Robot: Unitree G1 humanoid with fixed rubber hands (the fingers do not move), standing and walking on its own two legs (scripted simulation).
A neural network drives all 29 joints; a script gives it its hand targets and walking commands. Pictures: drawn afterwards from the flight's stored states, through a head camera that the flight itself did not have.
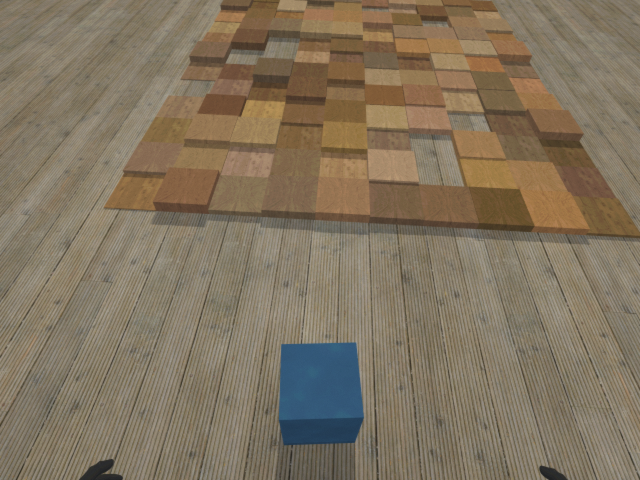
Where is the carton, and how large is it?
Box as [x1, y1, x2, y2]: [279, 342, 363, 444]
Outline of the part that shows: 355,342 281,344 279,422 284,444 354,442 363,418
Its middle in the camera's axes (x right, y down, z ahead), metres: +0.00 +0.43 +1.11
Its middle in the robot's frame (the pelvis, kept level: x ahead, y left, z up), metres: +0.44 +0.01 -0.66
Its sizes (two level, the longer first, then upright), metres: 0.210 0.200 0.250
